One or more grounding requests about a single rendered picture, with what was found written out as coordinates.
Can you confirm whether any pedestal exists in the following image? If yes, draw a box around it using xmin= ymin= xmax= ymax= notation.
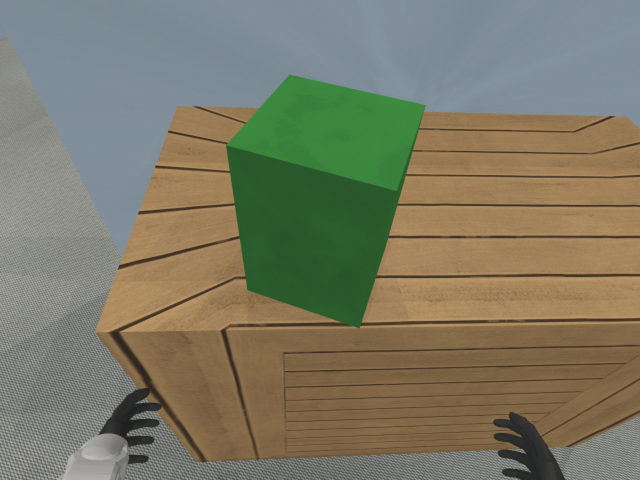
xmin=95 ymin=106 xmax=640 ymax=462

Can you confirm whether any carton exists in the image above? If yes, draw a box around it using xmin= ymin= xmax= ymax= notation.
xmin=226 ymin=75 xmax=426 ymax=328

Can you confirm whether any left robot forearm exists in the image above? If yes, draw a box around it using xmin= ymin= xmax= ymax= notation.
xmin=57 ymin=433 xmax=129 ymax=480

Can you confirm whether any left robot hand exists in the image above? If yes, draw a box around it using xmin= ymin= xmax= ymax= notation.
xmin=99 ymin=388 xmax=162 ymax=464

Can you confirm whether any right robot hand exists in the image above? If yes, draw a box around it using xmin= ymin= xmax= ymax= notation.
xmin=493 ymin=412 xmax=565 ymax=480

